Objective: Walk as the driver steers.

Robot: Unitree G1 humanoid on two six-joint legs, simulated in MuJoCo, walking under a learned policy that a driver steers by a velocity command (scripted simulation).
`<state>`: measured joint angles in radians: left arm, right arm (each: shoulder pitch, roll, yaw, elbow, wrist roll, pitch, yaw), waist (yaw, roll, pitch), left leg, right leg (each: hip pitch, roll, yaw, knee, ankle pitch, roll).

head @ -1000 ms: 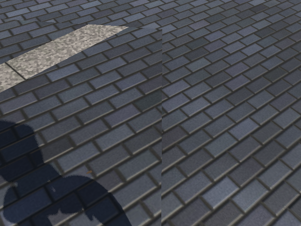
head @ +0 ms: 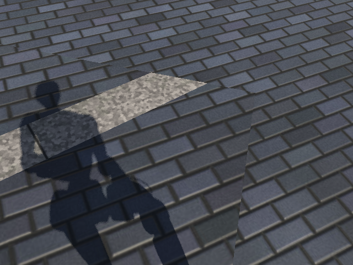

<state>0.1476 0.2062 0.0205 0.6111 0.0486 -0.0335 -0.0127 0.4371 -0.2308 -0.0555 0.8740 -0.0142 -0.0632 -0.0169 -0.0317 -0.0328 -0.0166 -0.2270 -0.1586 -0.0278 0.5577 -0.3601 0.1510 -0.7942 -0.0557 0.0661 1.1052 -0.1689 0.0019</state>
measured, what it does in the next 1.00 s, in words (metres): walks ahead, turning left: right foot, then left foot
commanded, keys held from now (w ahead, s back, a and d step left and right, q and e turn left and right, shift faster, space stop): w+q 0.38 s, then q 0.20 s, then e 0.42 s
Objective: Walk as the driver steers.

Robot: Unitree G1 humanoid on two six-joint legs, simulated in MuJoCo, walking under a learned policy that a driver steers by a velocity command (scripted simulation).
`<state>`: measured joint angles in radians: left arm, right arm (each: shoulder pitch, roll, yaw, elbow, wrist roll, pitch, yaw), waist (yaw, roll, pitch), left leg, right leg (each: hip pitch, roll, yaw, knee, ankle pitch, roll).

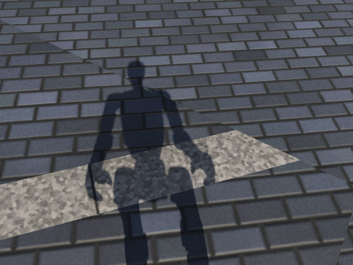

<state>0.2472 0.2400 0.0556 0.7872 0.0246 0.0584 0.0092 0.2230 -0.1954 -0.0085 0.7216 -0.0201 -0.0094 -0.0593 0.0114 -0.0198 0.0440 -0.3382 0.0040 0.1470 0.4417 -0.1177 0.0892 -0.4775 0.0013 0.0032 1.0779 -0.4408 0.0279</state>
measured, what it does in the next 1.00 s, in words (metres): steps on the spot, turning right: right foot, then left foot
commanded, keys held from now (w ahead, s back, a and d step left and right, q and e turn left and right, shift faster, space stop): e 0.82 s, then no key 0.02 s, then w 0.16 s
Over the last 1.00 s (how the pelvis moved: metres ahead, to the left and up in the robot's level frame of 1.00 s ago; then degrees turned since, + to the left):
0.41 0.05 0.01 16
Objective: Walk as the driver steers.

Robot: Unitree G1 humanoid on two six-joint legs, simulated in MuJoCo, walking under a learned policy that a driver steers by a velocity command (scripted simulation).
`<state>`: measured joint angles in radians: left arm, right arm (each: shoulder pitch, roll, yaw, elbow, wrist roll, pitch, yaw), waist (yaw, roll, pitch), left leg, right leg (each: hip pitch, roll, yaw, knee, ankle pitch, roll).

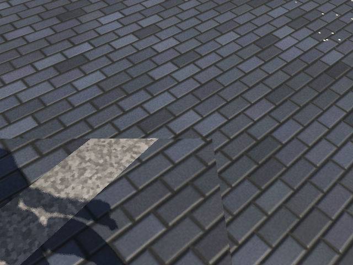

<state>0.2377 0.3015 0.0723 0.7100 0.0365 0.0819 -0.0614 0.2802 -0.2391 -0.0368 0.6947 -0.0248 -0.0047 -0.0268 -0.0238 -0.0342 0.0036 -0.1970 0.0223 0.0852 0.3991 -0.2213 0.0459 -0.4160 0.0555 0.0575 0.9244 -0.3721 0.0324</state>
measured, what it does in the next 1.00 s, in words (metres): walks ahead: right foot, then left foot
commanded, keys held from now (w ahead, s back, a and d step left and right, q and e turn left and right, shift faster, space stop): w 0.96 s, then w+q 0.04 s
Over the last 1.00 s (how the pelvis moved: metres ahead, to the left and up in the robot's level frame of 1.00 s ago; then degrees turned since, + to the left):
-0.01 0.02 0.01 -33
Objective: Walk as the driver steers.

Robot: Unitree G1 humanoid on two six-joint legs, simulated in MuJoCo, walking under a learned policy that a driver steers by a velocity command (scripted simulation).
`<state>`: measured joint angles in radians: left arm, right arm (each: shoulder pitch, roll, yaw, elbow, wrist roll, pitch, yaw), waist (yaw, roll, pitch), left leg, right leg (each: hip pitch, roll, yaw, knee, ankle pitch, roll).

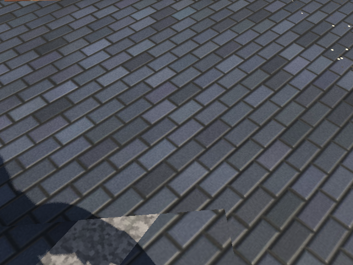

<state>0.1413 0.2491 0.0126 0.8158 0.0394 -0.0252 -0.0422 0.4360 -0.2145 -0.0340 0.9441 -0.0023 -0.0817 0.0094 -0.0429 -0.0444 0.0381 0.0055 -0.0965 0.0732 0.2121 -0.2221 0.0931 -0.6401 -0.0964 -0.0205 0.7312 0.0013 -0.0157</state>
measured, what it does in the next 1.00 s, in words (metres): walks ahead, turning left: right foot, then left foot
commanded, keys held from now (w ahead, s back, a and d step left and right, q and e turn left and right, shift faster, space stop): w+q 1.00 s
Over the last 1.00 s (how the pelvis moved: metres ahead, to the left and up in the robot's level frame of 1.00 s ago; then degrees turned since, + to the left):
0.43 0.02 0.00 -2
